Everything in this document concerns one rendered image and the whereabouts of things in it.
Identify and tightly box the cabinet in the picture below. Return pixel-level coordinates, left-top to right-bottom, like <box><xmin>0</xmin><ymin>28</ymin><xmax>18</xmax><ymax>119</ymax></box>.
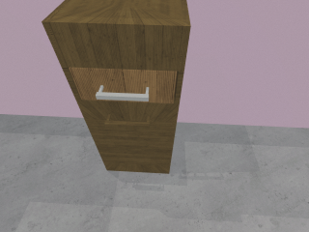
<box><xmin>42</xmin><ymin>0</ymin><xmax>191</xmax><ymax>174</ymax></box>

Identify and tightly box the handle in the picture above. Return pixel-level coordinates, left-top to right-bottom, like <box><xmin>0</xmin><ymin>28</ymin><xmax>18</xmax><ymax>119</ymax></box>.
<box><xmin>104</xmin><ymin>120</ymin><xmax>150</xmax><ymax>129</ymax></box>
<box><xmin>96</xmin><ymin>85</ymin><xmax>150</xmax><ymax>102</ymax></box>

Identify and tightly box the drawer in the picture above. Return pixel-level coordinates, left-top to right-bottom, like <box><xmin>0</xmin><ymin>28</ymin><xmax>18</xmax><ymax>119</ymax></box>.
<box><xmin>69</xmin><ymin>67</ymin><xmax>177</xmax><ymax>103</ymax></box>

